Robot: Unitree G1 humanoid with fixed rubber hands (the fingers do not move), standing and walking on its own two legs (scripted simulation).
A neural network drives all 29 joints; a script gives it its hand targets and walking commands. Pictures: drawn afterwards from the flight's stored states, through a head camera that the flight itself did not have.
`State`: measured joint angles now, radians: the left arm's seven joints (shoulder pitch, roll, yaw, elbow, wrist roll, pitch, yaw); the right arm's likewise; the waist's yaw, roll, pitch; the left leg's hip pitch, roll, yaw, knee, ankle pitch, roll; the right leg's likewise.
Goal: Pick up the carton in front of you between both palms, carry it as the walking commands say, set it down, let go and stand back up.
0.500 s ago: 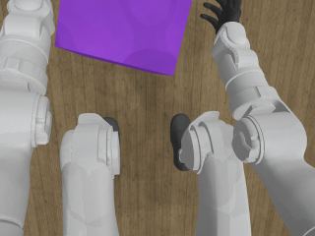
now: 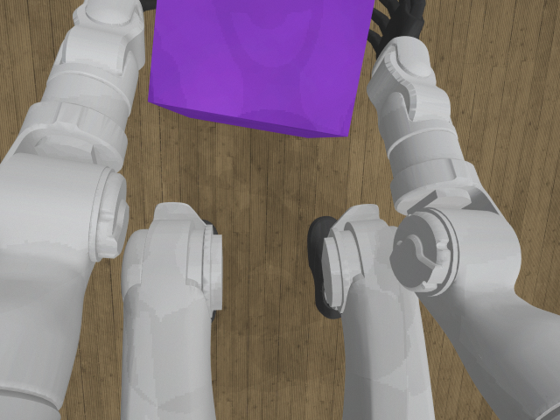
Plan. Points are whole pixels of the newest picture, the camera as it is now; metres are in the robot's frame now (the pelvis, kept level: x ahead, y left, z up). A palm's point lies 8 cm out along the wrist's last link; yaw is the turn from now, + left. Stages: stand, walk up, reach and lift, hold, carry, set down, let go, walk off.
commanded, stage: reach and lift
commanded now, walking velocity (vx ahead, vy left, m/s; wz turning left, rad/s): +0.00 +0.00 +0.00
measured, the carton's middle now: (261, 50) +0.52 +0.05 -0.23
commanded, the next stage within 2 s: none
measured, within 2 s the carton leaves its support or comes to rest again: neither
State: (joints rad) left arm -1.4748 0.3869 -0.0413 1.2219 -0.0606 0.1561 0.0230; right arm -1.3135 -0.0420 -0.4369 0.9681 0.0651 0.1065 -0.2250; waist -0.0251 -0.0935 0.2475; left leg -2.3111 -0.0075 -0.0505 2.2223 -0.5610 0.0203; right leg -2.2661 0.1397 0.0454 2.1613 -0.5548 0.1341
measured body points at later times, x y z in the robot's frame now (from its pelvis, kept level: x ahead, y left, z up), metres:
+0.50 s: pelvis +0.00 -0.02 +0.10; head +0.25 +0.05 +0.47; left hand +0.49 +0.21 +0.03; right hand +0.50 -0.09 +0.04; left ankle +0.11 +0.12 -0.33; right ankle +0.13 -0.14 -0.33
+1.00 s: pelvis +0.04 -0.02 +0.23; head +0.21 +0.03 +0.65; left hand +0.45 +0.20 +0.17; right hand +0.48 -0.10 +0.19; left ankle +0.11 +0.12 -0.33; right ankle +0.13 -0.14 -0.33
